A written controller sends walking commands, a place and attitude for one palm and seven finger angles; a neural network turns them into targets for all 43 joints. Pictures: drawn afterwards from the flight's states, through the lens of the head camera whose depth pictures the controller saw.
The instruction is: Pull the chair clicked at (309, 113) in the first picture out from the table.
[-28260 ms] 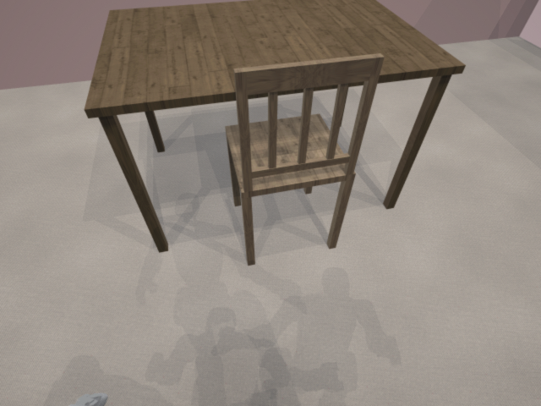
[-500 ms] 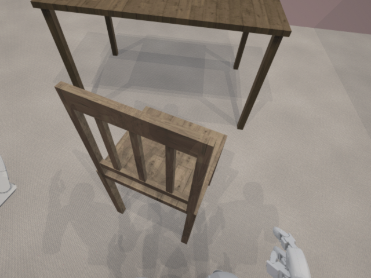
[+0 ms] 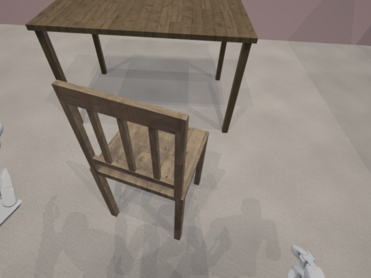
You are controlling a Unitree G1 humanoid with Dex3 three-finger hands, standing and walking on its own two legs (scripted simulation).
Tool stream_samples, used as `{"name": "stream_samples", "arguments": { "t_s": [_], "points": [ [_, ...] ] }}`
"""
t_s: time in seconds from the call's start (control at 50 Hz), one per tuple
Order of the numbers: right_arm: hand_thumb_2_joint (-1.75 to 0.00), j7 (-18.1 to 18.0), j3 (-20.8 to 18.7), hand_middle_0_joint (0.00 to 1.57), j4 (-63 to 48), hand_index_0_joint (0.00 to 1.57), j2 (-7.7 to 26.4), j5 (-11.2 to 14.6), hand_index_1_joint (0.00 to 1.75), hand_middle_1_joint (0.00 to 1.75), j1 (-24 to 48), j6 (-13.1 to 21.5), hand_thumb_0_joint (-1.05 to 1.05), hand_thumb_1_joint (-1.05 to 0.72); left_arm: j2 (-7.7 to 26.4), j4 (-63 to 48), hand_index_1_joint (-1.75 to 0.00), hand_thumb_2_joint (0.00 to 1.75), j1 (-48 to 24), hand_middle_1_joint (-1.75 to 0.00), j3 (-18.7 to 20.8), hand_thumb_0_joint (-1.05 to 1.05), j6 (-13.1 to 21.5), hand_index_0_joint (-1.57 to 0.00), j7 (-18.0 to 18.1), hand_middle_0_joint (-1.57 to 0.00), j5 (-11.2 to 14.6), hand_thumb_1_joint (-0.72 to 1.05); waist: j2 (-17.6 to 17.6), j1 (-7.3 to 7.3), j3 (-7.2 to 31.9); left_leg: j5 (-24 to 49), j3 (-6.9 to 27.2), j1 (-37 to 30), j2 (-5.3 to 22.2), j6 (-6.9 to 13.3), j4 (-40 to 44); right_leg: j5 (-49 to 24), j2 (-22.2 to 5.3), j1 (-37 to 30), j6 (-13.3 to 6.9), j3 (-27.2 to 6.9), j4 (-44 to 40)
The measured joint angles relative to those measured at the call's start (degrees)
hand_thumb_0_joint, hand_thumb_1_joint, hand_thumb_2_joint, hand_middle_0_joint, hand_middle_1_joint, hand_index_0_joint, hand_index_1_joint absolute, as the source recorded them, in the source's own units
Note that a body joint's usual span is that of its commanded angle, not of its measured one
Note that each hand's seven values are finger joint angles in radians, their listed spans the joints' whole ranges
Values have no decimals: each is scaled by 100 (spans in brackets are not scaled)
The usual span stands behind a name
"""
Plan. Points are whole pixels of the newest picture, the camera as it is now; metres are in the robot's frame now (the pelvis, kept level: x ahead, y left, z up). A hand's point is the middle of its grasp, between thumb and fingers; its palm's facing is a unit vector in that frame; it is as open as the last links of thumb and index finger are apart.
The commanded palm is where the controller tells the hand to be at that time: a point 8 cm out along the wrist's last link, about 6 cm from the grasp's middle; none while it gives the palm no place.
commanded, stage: stop stepping back and stand still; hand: left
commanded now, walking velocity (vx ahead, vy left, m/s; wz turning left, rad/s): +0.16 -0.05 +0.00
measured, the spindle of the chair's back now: (127, 146) +0.51 +0.21 -0.09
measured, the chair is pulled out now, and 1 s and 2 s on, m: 0.60 0.60 0.60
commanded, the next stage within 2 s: let the arm hang, fingers relaxed in 0.40 s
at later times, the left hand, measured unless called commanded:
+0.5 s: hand (10, 198) +0.20 +0.28 +0.16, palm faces +0.45 -0.77 -0.46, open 7.5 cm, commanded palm none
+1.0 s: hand out of the picture +0.04 +0.21 -0.17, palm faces +0.06 -0.97 -0.21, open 7.1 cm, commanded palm none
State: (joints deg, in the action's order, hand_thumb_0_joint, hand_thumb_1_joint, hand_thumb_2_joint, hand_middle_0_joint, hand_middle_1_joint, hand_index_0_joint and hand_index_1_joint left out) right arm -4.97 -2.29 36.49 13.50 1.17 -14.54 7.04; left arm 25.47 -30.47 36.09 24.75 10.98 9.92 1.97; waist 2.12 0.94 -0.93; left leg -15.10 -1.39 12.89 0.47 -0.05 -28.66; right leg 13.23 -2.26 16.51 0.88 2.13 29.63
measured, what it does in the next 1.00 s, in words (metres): stands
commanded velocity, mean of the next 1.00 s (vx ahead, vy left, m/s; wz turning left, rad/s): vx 0.02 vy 0.00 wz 0.00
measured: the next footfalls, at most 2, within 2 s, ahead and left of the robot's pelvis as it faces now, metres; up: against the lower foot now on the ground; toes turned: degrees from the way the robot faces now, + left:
none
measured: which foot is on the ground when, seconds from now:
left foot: down 0.00-1.00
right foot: down 0.00-1.00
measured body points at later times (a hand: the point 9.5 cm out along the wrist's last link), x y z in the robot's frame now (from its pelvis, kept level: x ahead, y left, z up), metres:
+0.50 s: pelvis +0.00 +0.01 +0.00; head +0.01 +0.01 +0.45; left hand +0.17 +0.32 +0.18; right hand +0.15 -0.22 -0.09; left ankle +0.00 +0.12 -0.74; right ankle +0.04 -0.12 -0.74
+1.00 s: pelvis +0.03 +0.02 +0.00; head +0.04 +0.03 +0.45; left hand +0.04 +0.26 -0.15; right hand +0.02 -0.21 -0.15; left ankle +0.00 +0.12 -0.74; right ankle +0.04 -0.12 -0.74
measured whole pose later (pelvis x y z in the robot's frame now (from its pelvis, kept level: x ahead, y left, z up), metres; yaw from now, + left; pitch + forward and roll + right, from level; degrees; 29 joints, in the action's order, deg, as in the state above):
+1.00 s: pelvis +0.03 +0.02 +0.00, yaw +2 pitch -2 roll +0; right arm -1.9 -0.2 58.3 8.6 -1.1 -19.9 0.0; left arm 11.4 56.9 16.4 1.5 -1.8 1.5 -0.7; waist 0.8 0.2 -3.2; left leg -16.0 0.2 8.8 -0.9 1.3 -26.3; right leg 12.6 -2.0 10.7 1.6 1.2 24.9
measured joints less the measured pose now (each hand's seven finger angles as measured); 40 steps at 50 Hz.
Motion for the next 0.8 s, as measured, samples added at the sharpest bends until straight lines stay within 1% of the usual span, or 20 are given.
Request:
{"name": "stream_samples", "arguments": {
  "t_s": [0.06,0.12,0.16,0.2,0.26,0.34,0.42,0.5,0.52,0.54,0.58,0.62,0.66,0.68,0.72,0.76,0.78,0.8],
  "points": [
    [-89,40,48,20,25,20,-51,13,30,30,-104,90,1,-91,-163,204,-30,89,-235,-30,-17,1,68,-21,32,-22,-47,88,-107,-62,101,-51,60,37,50,15,-135,-163,69,-89,-16,32,-115],
    [-89,82,122,20,89,20,-134,-31,30,30,-119,84,1,-91,-388,477,-30,89,-476,-30,-101,1,79,-21,56,-22,-100,88,-223,-110,202,-287,94,92,100,56,-253,-10,163,-115,-50,5,-164],
    [-89,116,178,20,104,20,-188,-65,30,30,-90,66,1,-91,-513,578,-30,89,-599,-30,-174,1,31,-21,63,-22,-114,89,-267,-114,210,-388,119,125,106,96,-284,2,209,-127,-86,-29,-228],
    [-89,144,234,20,110,21,-237,-100,30,30,-31,60,1,-91,-569,577,-30,89,-677,-30,-237,1,-8,-21,59,-21,-114,89,-270,-104,151,-294,133,125,95,107,-260,-96,223,-136,-103,-58,-269],
    [-89,172,294,20,93,21,-300,-118,30,30,36,53,1,-91,-537,486,-30,90,-660,-30,-282,1,-17,-21,30,-21,-111,89,-263,-74,67,-40,122,83,93,74,-182,-187,236,-152,-86,-101,-281],
    [-89,181,319,20,50,21,-355,-106,30,30,19,50,1,-90,-387,420,-30,89,-523,-30,-227,1,26,-21,-3,-22,-115,89,-263,-39,58,28,115,54,90,50,-120,-291,247,-192,-60,-136,-373],
    [-89,187,308,20,67,21,-324,-95,30,30,-10,59,1,-90,-323,471,-30,89,-457,-30,-151,1,67,-21,-7,-22,-109,89,-271,-55,51,23,101,9,78,33,-37,-397,239,-248,-29,-159,-497],
    [-89,193,269,20,115,21,-255,-82,30,30,13,60,1,-90,-372,509,-30,89,-480,-30,-151,1,51,-21,4,-22,-88,89,-261,-85,-7,11,89,-64,65,44,68,-369,227,-321,-5,-171,-603],
    [-89,288,208,20,216,21,-204,-105,30,30,36,138,1,-90,-353,760,-30,89,-625,-30,-266,1,95,-21,-85,-21,-184,89,-283,-86,31,-10,118,34,40,52,6,-330,199,-232,4,-139,-524],
    [-89,380,142,20,367,21,-128,-133,30,30,92,133,1,-90,-362,1235,-30,90,-886,-30,-483,1,11,-20,-256,-21,-261,89,-326,-110,76,-48,148,155,-4,65,-101,-254,152,-108,20,-110,-373],
    [-89,463,66,20,673,21,1,-195,30,30,239,-80,1,-91,-569,2536,-30,90,-1448,-30,-1001,0,-435,-20,-540,-21,-328,89,-431,-129,150,-132,182,313,-96,103,-274,-88,58,70,58,-79,-106],
    [-89,492,67,20,884,21,39,-253,30,30,344,-320,1,-91,-877,3996,-30,90,-1896,-30,-1447,0,-908,-19,-698,-20,-360,90,-465,-90,159,-196,184,362,-171,142,-368,40,-18,156,86,-82,84],
    [-89,506,121,20,999,20,-30,-286,30,30,376,-485,1,-91,-1159,5304,-29,90,-2147,-30,-1818,0,-1248,-19,-795,-20,-378,90,-371,-22,80,-231,148,304,-220,164,-375,125,-67,160,103,-122,205],
    [-89,507,158,20,1044,20,-90,-295,30,30,366,-534,1,-91,-1287,5855,-29,90,-2201,-30,-1989,1,-1363,-19,-832,-20,-377,91,-287,15,22,-235,126,248,-234,167,-347,152,-80,136,105,-146,232],
    [-89,495,243,20,1166,20,-222,-297,30,30,304,-582,1,-91,-1538,6770,-29,90,-2203,-30,-2290,1,-1489,-19,-892,-20,-362,91,-104,67,-96,-224,89,111,-234,165,-253,162,-78,42,113,-185,199],
    [-89,466,312,20,1332,20,-342,-277,30,30,191,-607,0,-91,-1783,7458,-29,89,-2119,-30,-2475,1,-1502,-19,-919,-20,-302,91,44,76,-196,-206,82,-22,-202,156,-152,126,-44,-98,110,-190,73],
    [-89,440,322,20,1423,20,-411,-264,30,30,98,-613,0,-91,-1841,7585,-30,89,-2132,-30,-2305,-2,-1399,-20,-832,-21,-178,95,98,50,-235,-192,124,-46,-183,147,-119,96,-27,-163,99,-146,-12],
    [-89,416,330,20,1530,20,-473,-259,30,30,6,-625,0,-91,-1803,7678,-30,89,-2173,-30,-2231,-5,-1321,-20,-789,-21,-177,99,138,-9,-267,-171,157,-79,-167,136,-77,63,-12,-225,85,-110,-95]
  ]
}}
